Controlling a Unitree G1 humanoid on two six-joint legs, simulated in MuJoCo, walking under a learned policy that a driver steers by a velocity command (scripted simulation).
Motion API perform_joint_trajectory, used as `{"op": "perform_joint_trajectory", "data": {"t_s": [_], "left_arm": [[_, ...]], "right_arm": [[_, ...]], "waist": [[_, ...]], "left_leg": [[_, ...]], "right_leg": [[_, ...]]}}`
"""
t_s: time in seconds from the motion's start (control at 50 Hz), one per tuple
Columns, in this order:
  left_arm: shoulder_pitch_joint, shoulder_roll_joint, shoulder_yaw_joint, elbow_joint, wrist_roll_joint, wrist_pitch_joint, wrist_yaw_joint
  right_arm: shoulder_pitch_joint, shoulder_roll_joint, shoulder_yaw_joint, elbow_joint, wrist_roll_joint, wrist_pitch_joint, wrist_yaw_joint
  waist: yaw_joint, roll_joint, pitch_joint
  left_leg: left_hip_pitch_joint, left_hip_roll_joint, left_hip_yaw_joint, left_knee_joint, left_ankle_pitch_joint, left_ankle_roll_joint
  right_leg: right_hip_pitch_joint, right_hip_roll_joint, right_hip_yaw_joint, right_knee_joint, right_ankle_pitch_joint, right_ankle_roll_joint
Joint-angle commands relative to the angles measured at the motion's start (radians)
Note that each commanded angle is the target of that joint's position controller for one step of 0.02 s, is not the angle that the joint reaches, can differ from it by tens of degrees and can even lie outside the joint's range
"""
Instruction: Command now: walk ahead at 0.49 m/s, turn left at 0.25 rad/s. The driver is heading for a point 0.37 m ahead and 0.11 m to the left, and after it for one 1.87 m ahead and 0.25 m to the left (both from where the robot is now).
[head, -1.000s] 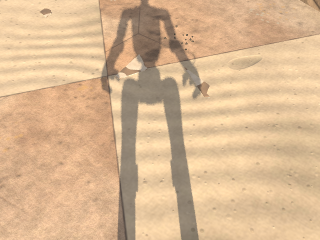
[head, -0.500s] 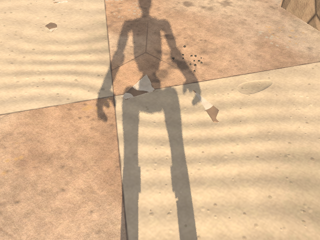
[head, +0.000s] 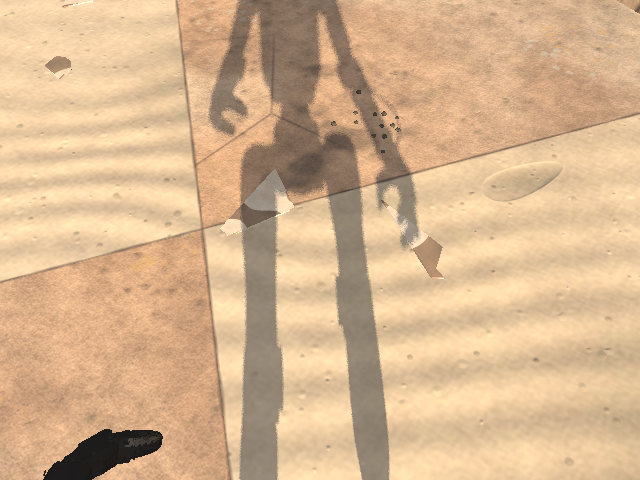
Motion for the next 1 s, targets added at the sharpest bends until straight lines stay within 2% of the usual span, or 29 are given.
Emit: {"op": "perform_joint_trajectory", "data": {"t_s": [0.02,0.04,0.06,0.1,0.14,0.2,0.28,0.34,0.4,0.42,0.44,0.46,0.48,0.5,0.52,0.54,0.56,0.58,0.62,0.68,0.72,0.76,0.8,0.86,0.88,0.9,0.92,0.94,1.0], "left_arm": [[0.270,0.142,0.050,0.026,-0.001,0.005,0.022],[0.217,0.113,0.042,0.034,0.003,0.001,0.019],[0.181,0.091,0.037,0.037,0.011,-0.010,0.017],[0.148,0.088,0.042,0.054,0.012,-0.027,0.014],[0.138,0.107,0.049,0.078,0.012,-0.039,0.014],[0.152,0.129,0.056,0.104,0.016,-0.037,0.024],[0.194,0.168,0.064,0.126,0.007,-0.021,0.038],[0.222,0.193,0.070,0.145,-0.005,0.012,0.049],[0.197,0.230,0.081,0.134,-0.027,0.044,0.066],[0.180,0.235,0.084,0.126,-0.033,0.054,0.071],[0.160,0.219,0.077,0.117,-0.038,0.058,0.072],[0.206,0.167,0.058,0.103,-0.009,0.050,0.067],[0.349,0.054,0.020,0.074,0.037,0.036,0.049],[0.308,0.157,0.031,0.094,0.009,0.022,0.036],[0.202,0.189,0.041,0.068,-0.028,0.023,0.034],[0.166,0.172,0.037,0.064,-0.021,0.030,0.046],[0.155,0.171,0.039,0.073,-0.008,0.043,0.058],[0.175,0.176,0.044,0.077,-0.007,0.060,0.063],[0.226,0.152,0.041,0.093,-0.002,0.080,0.070],[0.214,0.124,0.032,0.096,0.006,0.089,0.083],[0.198,0.111,0.027,0.103,0.003,0.095,0.082],[0.173,0.099,0.021,0.114,-0.003,0.100,0.076],[0.144,0.114,0.025,0.110,-0.007,0.100,0.071],[0.135,0.142,0.034,0.094,-0.002,0.093,0.065],[0.129,0.155,0.036,0.085,0.006,0.090,0.062],[0.121,0.201,0.044,0.071,0.013,0.088,0.063],[0.106,0.254,0.059,0.069,0.001,0.091,0.065],[0.121,0.236,0.065,0.075,-0.013,0.095,0.061],[0.135,0.208,0.064,0.063,-0.002,0.091,0.064]], "right_arm": [[-0.085,-0.152,-0.031,-0.126,0.031,-0.044,0.002],[-0.119,-0.135,-0.032,-0.132,0.015,-0.040,-0.001],[-0.095,-0.122,-0.039,-0.123,0.008,-0.024,-0.003],[-0.046,-0.074,-0.034,-0.104,0.011,0.005,-0.004],[-0.073,-0.059,-0.035,-0.120,0.007,0.024,-0.009],[-0.145,-0.056,-0.035,-0.149,0.000,0.019,-0.003],[-0.295,-0.025,-0.019,-0.197,-0.002,0.003,0.029],[-0.373,-0.028,-0.020,-0.252,-0.012,0.001,0.051],[-0.304,-0.076,-0.045,-0.271,-0.016,0.007,0.068],[-0.212,-0.110,-0.064,-0.254,-0.015,0.010,0.067],[-0.079,-0.158,-0.091,-0.223,-0.016,0.010,0.056],[-0.011,-0.236,-0.114,-0.216,-0.019,0.018,0.029],[-0.089,-0.329,-0.116,-0.258,-0.040,0.017,0.019],[-0.071,-0.259,-0.101,-0.299,-0.040,0.015,0.029],[-0.134,-0.201,-0.084,-0.305,-0.034,0.011,0.034],[-0.188,-0.154,-0.071,-0.296,-0.014,0.012,0.031],[-0.229,-0.120,-0.058,-0.296,-0.009,0.016,0.026],[-0.251,-0.115,-0.054,-0.298,-0.022,0.017,0.022],[-0.272,-0.127,-0.056,-0.294,-0.041,0.012,0.020],[-0.275,-0.128,-0.054,-0.274,-0.039,0.010,0.008],[-0.298,-0.103,-0.043,-0.264,-0.041,0.019,0.000],[-0.309,-0.067,-0.027,-0.242,-0.055,0.021,-0.001],[-0.298,-0.073,-0.025,-0.213,-0.064,0.022,0.004],[-0.304,-0.106,-0.033,-0.191,-0.042,0.034,-0.002],[-0.271,-0.104,-0.033,-0.177,-0.035,0.037,-0.007],[-0.238,-0.101,-0.035,-0.176,-0.041,0.035,-0.014],[-0.203,-0.093,-0.038,-0.185,-0.049,0.033,-0.019],[-0.256,-0.078,-0.037,-0.194,-0.053,0.035,-0.026],[-0.312,-0.050,-0.043,-0.218,-0.037,0.054,-0.035]], "waist": [[0.156,-0.101,-0.194],[0.123,-0.067,-0.114],[0.083,-0.095,-0.087],[0.048,-0.097,-0.062],[0.036,-0.082,-0.018],[0.050,-0.067,0.007],[0.112,-0.035,0.038],[0.129,-0.034,0.057],[0.071,-0.093,-0.029],[0.020,-0.097,-0.081],[-0.054,-0.068,-0.150],[-0.068,0.072,-0.229],[0.077,0.283,-0.361],[-0.017,0.118,-0.555],[-0.022,0.051,-0.425],[0.011,-0.016,-0.289],[0.037,-0.019,-0.213],[0.069,0.017,-0.186],[0.098,0.049,-0.186],[0.095,0.062,-0.207],[0.090,0.073,-0.218],[0.071,0.094,-0.196],[0.052,0.109,-0.149],[0.068,0.092,-0.101],[0.067,0.067,-0.089],[0.039,-0.005,-0.093],[-0.009,-0.137,-0.103],[0.022,-0.203,-0.097],[0.055,-0.254,-0.086]], "left_leg": [[-0.586,0.081,-0.051,0.372,0.069,0.009],[-0.553,0.111,-0.041,0.312,0.127,0.003],[-0.489,0.141,-0.051,0.271,0.174,0.000],[-0.422,0.153,-0.044,0.247,0.207,-0.013],[-0.461,0.161,-0.052,0.204,0.255,-0.025],[-0.523,0.156,-0.053,0.048,0.418,-0.033],[-0.500,0.138,0.038,-0.193,0.565,-0.017],[-0.515,0.107,0.092,-0.300,0.535,-0.002],[-0.400,0.029,0.149,-0.325,0.406,0.039],[-0.295,-0.008,0.162,-0.343,0.381,0.062],[-0.112,-0.044,0.157,-0.429,0.475,0.096],[0.141,0.071,-0.013,-0.439,0.836,0.150],[0.465,0.348,-0.470,-0.372,1.207,0.379],[0.478,0.401,-0.589,-0.469,1.047,0.430],[0.371,0.354,-0.445,-0.506,0.947,0.373],[0.225,0.300,-0.340,-0.525,0.852,0.312],[0.089,0.264,-0.278,-0.554,0.808,0.279],[-0.027,0.240,-0.239,-0.586,0.798,0.266],[-0.132,0.212,-0.177,-0.615,0.852,0.267],[-0.125,0.196,-0.127,-0.612,0.862,0.256],[-0.125,0.182,-0.100,-0.623,0.708,0.233],[-0.160,0.173,-0.077,-0.655,0.514,0.214],[-0.175,0.185,-0.088,-0.668,0.363,0.207],[-0.139,0.189,-0.101,-0.609,0.283,0.172],[-0.120,0.175,-0.096,-0.579,0.296,0.138],[-0.116,0.133,-0.064,-0.506,0.290,0.094],[-0.134,0.042,0.023,-0.441,0.242,0.051],[-0.122,-0.023,0.114,-0.369,0.227,0.010],[-0.207,-0.051,0.090,-0.288,0.171,0.001]], "right_leg": [[0.640,-0.362,0.495,-0.289,-0.157,-0.176],[0.503,-0.320,0.399,-0.331,-0.082,-0.157],[0.415,-0.285,0.313,-0.368,-0.035,-0.140],[0.319,-0.266,0.218,-0.428,0.029,-0.144],[0.281,-0.265,0.136,-0.461,0.101,-0.145],[0.318,-0.242,0.027,-0.471,0.171,-0.133],[0.379,-0.238,-0.073,-0.473,0.204,-0.110],[0.482,-0.262,-0.118,-0.378,0.444,-0.092],[0.558,-0.270,-0.137,-0.192,0.765,-0.051],[0.551,-0.258,-0.141,-0.058,0.822,-0.034],[0.488,-0.217,-0.157,0.138,0.750,0.003],[0.278,-0.148,-0.161,0.425,0.342,0.069],[-0.112,0.040,-0.054,0.810,-0.587,0.140],[-0.131,0.031,0.159,0.903,-0.581,0.126],[-0.178,-0.020,0.164,0.869,-0.482,0.104],[-0.200,-0.064,0.140,0.781,-0.399,0.101],[-0.164,-0.092,0.135,0.710,-0.354,0.106],[-0.081,-0.102,0.136,0.672,-0.321,0.108],[0.012,-0.087,0.114,0.612,-0.281,0.124],[0.025,-0.086,0.116,0.459,-0.221,0.145],[0.063,-0.101,0.123,0.348,-0.154,0.150],[0.138,-0.111,0.117,0.229,-0.089,0.148],[0.173,-0.103,0.106,0.156,-0.096,0.138],[0.200,-0.067,0.063,-0.008,-0.079,0.097],[0.209,-0.077,0.085,-0.076,0.017,0.077],[0.221,-0.130,0.159,-0.078,0.222,0.048],[0.213,-0.176,0.240,-0.088,0.269,-0.003],[0.163,-0.197,0.308,-0.147,0.168,-0.048],[0.213,-0.243,0.449,-0.188,0.173,-0.110]]}}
